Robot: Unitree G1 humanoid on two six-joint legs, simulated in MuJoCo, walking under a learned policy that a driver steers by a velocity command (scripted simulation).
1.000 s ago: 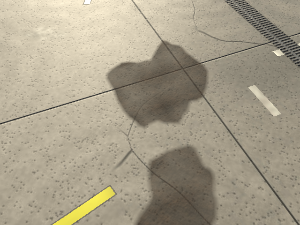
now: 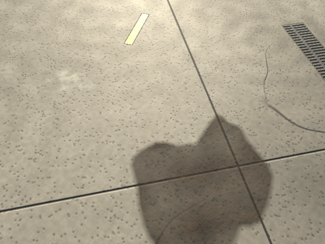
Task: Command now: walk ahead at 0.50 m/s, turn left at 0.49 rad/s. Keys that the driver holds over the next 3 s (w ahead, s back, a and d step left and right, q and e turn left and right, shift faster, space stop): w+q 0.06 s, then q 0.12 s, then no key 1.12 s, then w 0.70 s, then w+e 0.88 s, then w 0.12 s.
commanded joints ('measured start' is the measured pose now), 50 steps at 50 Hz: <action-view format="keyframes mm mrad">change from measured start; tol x32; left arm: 1 38 41 -21 -131 10 -66 -18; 50 -197 66 -5 -87 4 34 -10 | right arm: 1 365 -309 -90 7 4 -1 -22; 50 254 -90 3 103 -24 35 -89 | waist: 1 -111 226 -404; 24 -25 -250 -364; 50 -26 11 -36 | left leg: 1 949 366 -901 -265 -133 345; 10 256 134 -251 -300 665 166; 21 410 112 -313 -54 395 28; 25 61 -25 -225 453 -610 -139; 36 403 72 -135 -139 -74 -90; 39 141 94 -187 -224 -390 -55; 50 241 64 -142 -163 -51 -85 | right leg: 1 -739 128 205 859 -118 2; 20 -463 44 253 -72 488 -37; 23 38 -249 512 -41 1290 -280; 28 -261 -223 568 -246 382 -249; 36 -437 -65 365 -231 -4 -97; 50 -225 23 246 -46 466 -49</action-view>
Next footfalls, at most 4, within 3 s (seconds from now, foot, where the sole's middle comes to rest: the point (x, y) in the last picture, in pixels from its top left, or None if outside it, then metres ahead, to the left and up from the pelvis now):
0.42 right None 0.40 -0.08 -0.75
0.72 left None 0.26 0.15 -0.75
2.06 left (118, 178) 0.73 0.24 -0.75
2.62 right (169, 123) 1.05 0.02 -0.75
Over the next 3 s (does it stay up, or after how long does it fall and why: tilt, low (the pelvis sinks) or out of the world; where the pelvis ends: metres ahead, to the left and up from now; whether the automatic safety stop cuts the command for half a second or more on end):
stays up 1.10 0.09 0.03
